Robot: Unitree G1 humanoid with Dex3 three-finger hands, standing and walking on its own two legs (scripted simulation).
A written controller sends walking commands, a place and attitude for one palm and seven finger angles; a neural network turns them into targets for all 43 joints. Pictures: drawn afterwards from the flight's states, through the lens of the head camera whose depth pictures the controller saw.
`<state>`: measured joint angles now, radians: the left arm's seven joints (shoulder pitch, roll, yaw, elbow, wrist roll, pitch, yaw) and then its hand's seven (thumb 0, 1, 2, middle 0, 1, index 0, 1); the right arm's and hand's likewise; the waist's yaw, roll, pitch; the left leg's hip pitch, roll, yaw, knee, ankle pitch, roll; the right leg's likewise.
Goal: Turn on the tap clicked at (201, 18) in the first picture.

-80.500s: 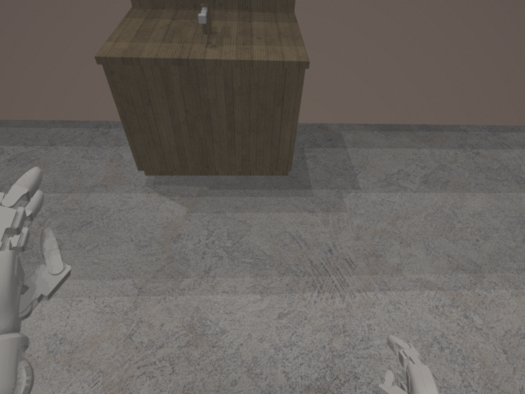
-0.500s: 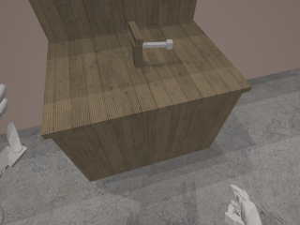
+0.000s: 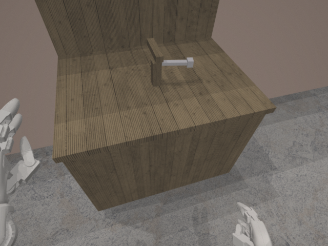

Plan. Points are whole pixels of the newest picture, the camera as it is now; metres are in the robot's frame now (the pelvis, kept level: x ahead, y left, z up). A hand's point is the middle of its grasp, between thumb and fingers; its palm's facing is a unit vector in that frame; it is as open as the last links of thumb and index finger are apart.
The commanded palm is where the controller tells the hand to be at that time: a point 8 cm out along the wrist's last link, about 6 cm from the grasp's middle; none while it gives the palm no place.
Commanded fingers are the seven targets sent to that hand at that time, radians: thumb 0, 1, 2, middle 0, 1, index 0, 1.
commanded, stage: look again from close up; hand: left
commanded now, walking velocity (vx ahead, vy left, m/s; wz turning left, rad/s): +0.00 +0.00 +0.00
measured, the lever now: (189, 62) +0.77 -0.04 +0.03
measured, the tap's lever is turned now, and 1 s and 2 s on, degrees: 77 77 77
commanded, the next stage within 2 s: shuffle to correct the standing spot in 0.40 s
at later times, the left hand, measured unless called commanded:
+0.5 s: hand (51, 168) +0.21 +0.23 +0.15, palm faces +0.42 -0.83 -0.36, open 7.4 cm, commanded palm +0.16 +0.26 +0.17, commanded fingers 0.00 0.90 0.90 -0.20 -0.30 -0.20 -0.30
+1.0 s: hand (85, 135) +0.29 +0.19 +0.15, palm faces +0.42 -0.84 -0.34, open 7.4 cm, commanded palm +0.23 +0.22 +0.17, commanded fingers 0.00 0.90 0.90 -0.20 -0.30 -0.20 -0.30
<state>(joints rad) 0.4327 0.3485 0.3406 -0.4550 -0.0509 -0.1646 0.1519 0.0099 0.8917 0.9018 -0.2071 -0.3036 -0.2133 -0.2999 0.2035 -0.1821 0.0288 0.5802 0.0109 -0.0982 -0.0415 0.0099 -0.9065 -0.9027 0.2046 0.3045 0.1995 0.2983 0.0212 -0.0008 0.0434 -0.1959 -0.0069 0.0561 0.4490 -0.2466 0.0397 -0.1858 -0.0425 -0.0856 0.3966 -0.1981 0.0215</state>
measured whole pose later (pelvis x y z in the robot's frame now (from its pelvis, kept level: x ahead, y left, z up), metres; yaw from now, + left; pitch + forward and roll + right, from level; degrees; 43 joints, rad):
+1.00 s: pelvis +0.08 -0.06 -0.02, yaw +1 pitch +0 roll +0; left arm 0.45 0.37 0.35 -0.57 -0.07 -0.15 0.17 0.01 0.89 0.90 -0.21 -0.30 -0.21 -0.30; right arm 0.22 -0.20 0.02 0.58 0.01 -0.05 -0.04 0.01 -0.91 -0.90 0.20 0.30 0.20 0.30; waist 0.03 -0.06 0.09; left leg -0.43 0.07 0.09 0.79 -0.33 0.01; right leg -0.15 0.01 -0.12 0.58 -0.43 -0.07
